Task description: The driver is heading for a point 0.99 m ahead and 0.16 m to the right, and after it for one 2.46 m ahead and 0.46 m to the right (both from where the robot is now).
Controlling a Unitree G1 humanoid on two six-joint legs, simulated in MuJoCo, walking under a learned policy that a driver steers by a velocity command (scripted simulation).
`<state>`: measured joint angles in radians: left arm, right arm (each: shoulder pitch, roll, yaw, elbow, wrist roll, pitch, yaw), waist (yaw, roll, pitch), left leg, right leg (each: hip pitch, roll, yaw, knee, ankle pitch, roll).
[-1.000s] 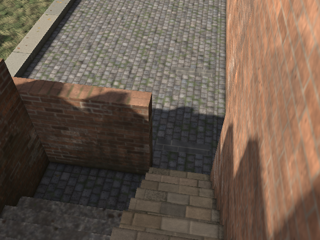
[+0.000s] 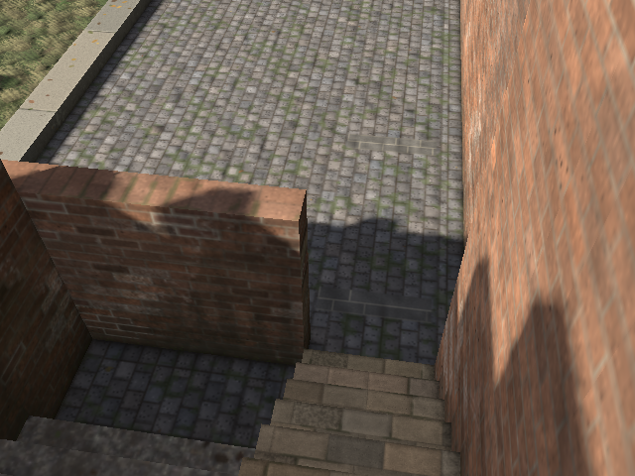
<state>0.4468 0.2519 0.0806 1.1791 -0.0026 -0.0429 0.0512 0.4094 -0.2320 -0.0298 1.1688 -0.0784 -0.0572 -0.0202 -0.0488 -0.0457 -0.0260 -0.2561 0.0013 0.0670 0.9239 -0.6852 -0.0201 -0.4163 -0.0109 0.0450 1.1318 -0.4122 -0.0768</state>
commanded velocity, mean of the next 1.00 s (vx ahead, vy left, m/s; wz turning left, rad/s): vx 0.27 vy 0.00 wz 0.00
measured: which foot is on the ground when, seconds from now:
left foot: down 0.00-0.18, up 0.20-0.50, down 0.52-1.00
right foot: up 0.00-0.18, down 0.20-0.54, up 0.56-0.74, down 0.76-1.00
